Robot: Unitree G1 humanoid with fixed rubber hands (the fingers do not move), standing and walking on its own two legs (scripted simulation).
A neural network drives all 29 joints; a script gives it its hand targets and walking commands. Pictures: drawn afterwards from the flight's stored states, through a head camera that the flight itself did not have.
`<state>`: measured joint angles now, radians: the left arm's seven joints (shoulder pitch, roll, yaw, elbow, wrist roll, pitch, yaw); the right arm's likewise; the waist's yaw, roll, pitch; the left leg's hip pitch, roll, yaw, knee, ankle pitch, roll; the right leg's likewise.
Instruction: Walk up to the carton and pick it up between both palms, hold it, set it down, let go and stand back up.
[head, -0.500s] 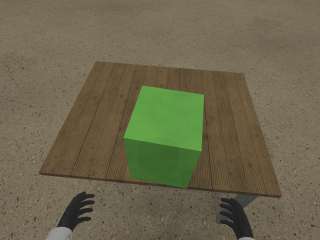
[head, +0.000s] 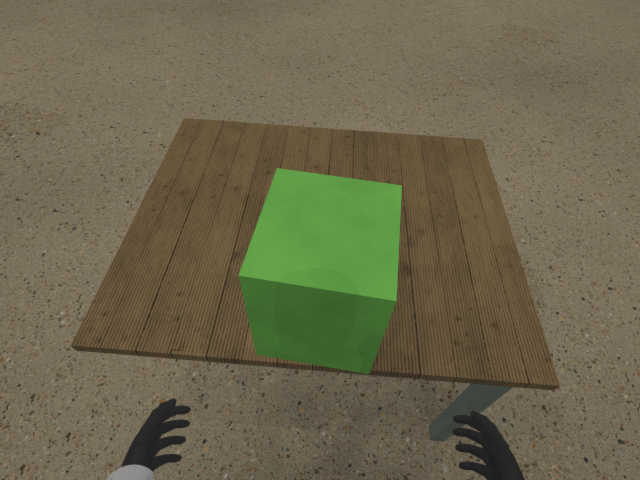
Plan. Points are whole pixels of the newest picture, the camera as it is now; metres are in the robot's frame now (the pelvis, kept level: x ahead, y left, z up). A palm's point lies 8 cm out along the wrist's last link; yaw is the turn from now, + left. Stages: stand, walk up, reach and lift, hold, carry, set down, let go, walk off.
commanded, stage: stand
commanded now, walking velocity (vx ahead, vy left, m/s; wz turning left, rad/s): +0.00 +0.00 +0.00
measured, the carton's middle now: (324, 274) +0.43 +0.00 -0.07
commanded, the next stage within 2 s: none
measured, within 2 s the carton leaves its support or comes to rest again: neither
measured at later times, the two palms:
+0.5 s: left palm out of the picture -0.01 +0.25 -0.11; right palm out of the picture +0.01 -0.25 -0.13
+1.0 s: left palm out of the picture -0.07 +0.25 -0.13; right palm out of the picture -0.05 -0.25 -0.14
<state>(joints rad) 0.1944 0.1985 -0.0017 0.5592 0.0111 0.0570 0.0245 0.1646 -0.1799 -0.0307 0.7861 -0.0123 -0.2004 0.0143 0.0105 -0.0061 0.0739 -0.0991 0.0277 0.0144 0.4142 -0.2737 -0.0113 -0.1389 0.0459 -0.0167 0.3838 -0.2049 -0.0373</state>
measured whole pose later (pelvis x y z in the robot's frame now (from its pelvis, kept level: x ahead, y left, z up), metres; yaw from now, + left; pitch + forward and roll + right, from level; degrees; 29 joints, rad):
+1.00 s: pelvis -0.07 +0.00 -0.01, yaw +2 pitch -3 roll +0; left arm 0.43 0.24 -0.01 0.85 0.01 -0.01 0.02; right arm 0.39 -0.24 0.00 0.90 -0.02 0.00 -0.01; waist 0.00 0.01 0.00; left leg -0.26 -0.01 -0.03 0.52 -0.24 -0.01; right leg -0.29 0.02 -0.02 0.51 -0.20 -0.02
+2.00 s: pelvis -0.02 +0.01 +0.00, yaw +1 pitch -2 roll +0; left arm 0.33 0.18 -0.01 0.99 0.00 -0.01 0.05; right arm 0.33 -0.19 0.01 0.97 0.00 0.00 -0.04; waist 0.01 0.01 0.02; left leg -0.15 -0.01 -0.01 0.45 -0.26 0.01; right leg -0.20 0.02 0.01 0.44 -0.21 -0.01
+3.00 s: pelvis -0.01 +0.01 +0.00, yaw +1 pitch -1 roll +0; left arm 0.33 0.17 -0.02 1.05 0.00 -0.01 0.06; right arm 0.32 -0.17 0.01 1.03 0.00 0.00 -0.05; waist 0.01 0.00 0.03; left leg -0.13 -0.01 -0.01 0.42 -0.26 0.00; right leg -0.18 0.03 0.02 0.42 -0.22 -0.02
